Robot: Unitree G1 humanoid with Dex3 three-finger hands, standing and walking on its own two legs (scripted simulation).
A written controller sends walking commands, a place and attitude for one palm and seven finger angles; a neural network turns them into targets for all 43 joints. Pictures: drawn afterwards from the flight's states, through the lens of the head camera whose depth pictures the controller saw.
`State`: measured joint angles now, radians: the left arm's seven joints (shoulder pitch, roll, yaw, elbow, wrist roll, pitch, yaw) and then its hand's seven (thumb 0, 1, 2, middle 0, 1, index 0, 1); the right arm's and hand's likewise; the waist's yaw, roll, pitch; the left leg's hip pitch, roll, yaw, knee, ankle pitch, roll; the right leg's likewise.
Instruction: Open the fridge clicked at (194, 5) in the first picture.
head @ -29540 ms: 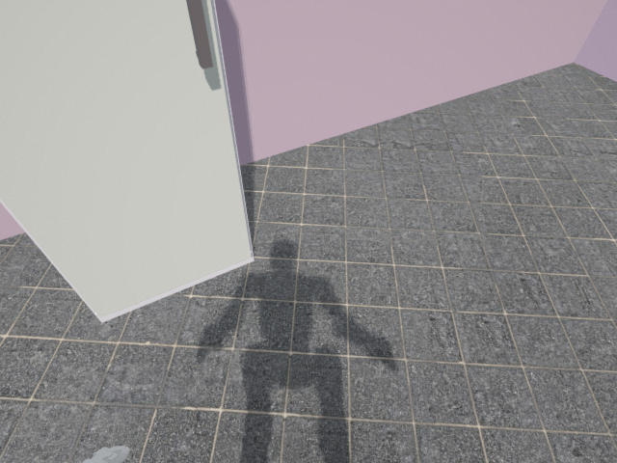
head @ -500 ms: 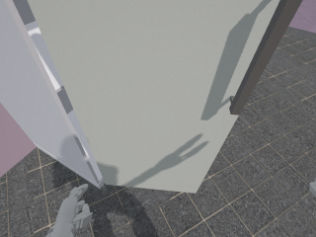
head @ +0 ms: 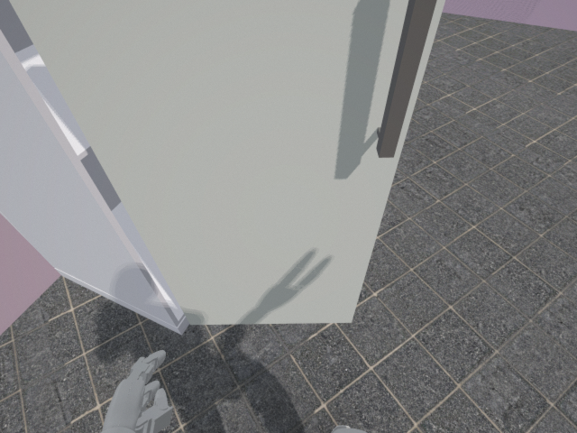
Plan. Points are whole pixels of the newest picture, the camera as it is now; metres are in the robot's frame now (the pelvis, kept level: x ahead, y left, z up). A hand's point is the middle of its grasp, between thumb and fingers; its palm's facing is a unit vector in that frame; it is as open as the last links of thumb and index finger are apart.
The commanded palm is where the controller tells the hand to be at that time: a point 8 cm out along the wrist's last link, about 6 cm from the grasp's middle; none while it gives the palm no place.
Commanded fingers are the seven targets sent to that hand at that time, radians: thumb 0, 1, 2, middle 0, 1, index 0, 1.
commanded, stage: step back with the hand held close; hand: right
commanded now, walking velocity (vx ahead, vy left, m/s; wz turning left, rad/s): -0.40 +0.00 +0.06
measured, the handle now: (403, 54) +0.53 -0.14 +0.26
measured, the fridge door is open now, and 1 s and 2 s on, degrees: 65 65 65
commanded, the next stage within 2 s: stop stepping back and stand still in 0.64 s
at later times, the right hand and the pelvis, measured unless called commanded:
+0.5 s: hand out of the picture +0.17 -0.24 +0.18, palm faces +0.31 +0.85 -0.42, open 7.4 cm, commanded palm +0.09 -0.30 +0.19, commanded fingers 0.00 -0.90 -0.90 0.20 0.30 0.20 0.30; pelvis -0.07 -0.01 +0.00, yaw +4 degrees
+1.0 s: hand out of the picture +0.04 -0.27 +0.18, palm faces +0.30 +0.83 -0.48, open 7.4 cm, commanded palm -0.01 -0.32 +0.19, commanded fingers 0.00 -0.90 -0.90 0.20 0.30 0.20 0.30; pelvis -0.17 -0.03 +0.02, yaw +5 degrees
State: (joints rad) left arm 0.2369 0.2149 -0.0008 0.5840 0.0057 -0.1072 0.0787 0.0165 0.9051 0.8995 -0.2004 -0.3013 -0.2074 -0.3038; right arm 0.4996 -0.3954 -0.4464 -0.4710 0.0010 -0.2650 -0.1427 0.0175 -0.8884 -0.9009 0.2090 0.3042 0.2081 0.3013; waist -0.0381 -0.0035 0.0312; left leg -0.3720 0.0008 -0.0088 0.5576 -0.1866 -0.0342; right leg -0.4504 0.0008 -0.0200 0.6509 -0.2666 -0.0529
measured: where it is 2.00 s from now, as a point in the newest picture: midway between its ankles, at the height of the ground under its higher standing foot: outside the picture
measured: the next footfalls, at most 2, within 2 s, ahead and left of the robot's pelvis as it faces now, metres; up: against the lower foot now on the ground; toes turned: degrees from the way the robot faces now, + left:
left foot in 0.34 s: -0.11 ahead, +0.12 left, +0.00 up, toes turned +0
right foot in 0.72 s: +0.00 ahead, -0.10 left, +0.00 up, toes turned +3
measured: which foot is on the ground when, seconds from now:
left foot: down 0.00-0.12, up 0.14-0.32, down 0.34-0.74, up 0.76-0.96, down 0.98-1.00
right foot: down 0.00-0.58, up 0.60-0.70, down 0.72-0.98, up 1.00-1.00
